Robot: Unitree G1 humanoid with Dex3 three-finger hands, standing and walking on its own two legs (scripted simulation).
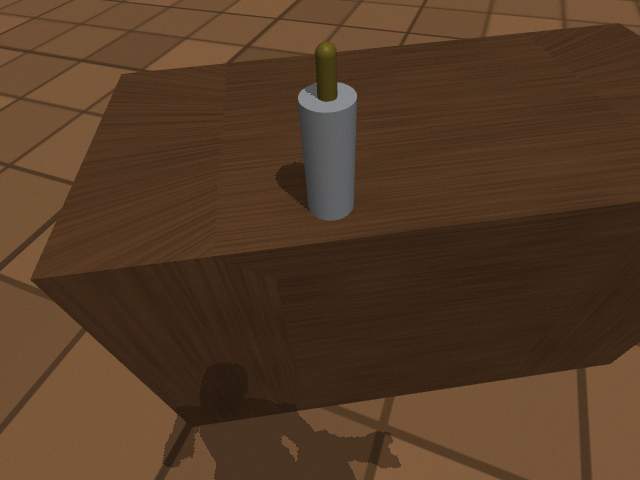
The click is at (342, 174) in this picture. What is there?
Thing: necked bottle
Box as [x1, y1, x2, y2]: [298, 42, 356, 220]
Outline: 322,42 317,46 315,50 317,82 305,87 299,93 298,104 308,206 310,211 315,216 322,219 333,220 341,218 348,214 353,206 356,93 348,85 336,81 336,50 331,43
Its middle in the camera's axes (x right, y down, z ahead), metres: +0.01 -0.13 +0.54
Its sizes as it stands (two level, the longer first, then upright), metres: 0.076 0.076 0.263
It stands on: a support 0.80 m high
